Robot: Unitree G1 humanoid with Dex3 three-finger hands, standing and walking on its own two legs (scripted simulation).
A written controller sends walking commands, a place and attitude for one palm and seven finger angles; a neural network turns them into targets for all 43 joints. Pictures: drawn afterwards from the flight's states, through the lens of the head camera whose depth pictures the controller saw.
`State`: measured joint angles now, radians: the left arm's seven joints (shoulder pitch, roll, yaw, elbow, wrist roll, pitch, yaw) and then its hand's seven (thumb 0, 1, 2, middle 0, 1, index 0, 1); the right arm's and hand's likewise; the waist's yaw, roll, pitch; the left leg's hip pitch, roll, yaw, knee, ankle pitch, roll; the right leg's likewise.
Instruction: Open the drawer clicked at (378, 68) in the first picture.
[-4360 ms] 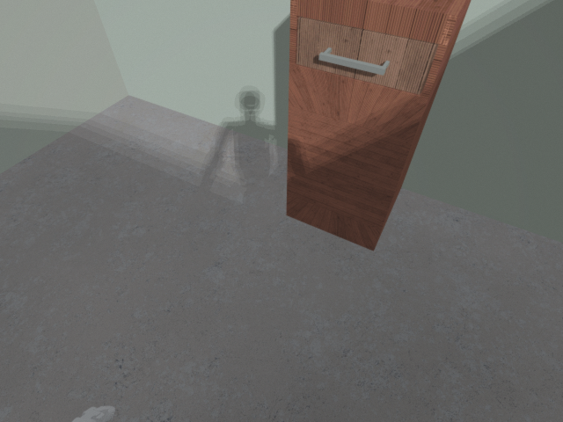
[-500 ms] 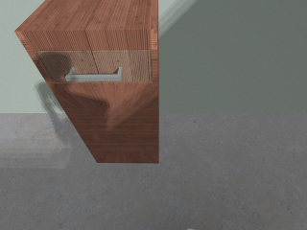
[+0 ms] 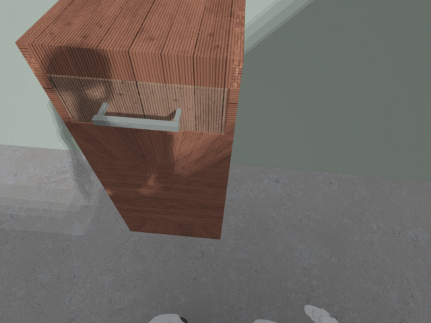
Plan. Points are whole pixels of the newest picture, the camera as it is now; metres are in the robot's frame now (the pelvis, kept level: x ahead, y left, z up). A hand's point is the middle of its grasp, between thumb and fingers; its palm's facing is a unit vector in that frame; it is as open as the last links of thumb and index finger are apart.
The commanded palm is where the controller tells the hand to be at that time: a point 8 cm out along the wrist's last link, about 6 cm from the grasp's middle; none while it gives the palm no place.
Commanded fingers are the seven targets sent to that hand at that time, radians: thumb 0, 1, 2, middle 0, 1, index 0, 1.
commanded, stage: come to a stop and stand still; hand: left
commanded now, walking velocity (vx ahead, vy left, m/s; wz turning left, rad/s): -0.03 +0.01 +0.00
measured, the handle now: (138, 116) +0.50 +0.23 +0.05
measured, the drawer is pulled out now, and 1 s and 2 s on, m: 0.00 0.00 0.00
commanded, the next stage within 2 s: look again from close up in 1.44 s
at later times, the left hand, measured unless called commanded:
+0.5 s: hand out of the picture +0.03 +0.14 -0.16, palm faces +0.05 -0.97 -0.24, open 7.4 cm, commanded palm none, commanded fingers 0.00 0.90 0.90 -0.20 -0.30 -0.20 -0.30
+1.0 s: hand out of the picture +0.00 +0.10 -0.17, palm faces +0.07 -0.98 -0.16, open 7.4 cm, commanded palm none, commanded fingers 0.00 0.90 0.90 -0.20 -0.30 -0.20 -0.30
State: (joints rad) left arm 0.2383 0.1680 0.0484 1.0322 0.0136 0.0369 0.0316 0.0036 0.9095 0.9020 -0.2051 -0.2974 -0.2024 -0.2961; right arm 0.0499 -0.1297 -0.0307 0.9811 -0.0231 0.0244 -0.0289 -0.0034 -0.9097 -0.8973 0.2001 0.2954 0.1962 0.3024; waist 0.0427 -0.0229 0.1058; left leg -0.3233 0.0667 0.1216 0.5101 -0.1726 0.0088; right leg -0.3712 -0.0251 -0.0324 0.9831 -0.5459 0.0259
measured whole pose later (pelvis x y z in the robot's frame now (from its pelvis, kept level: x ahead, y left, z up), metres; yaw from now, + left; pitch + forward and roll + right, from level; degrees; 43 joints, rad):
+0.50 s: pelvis -0.03 -0.05 -0.01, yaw +2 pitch -2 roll +1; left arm 0.27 0.16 0.01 0.95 0.03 0.01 0.01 0.00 0.91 0.90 -0.21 -0.30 -0.20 -0.30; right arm 0.38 -0.19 -0.01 1.01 -0.04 0.04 0.00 0.00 -0.91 -0.90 0.20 0.30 0.19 0.30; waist -0.02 0.03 0.01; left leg -0.33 0.01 0.07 0.61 -0.31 0.03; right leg -0.29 -0.01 -0.03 0.66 -0.35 -0.04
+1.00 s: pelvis +0.03 -0.06 +0.00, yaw +2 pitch +0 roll +1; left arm 0.33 0.11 -0.01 1.12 0.02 -0.02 0.02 0.00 0.91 0.90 -0.20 -0.30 -0.20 -0.30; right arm 0.29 -0.15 0.01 1.12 -0.01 -0.01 -0.03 0.01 -0.93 -0.90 0.20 0.30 0.20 0.30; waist 0.01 0.00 0.02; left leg -0.22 0.03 0.06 0.47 -0.24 -0.02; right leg -0.18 0.02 -0.04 0.50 -0.32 -0.04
